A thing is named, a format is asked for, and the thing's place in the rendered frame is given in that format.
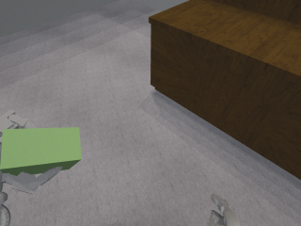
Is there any right robot hand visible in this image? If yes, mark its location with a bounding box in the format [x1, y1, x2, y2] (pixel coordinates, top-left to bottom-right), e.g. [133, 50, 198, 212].
[207, 193, 241, 226]

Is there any sponge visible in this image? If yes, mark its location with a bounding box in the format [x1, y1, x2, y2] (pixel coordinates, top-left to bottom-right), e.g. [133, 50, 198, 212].
[0, 127, 82, 176]

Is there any left robot forearm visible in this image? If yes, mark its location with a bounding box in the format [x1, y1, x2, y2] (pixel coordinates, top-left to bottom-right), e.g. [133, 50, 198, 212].
[0, 191, 11, 226]

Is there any left robot hand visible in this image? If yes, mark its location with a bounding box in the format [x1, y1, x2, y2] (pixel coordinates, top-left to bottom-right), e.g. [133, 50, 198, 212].
[0, 109, 63, 194]

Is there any table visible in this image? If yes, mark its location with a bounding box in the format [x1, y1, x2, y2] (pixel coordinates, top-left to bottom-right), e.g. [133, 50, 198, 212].
[149, 0, 301, 180]

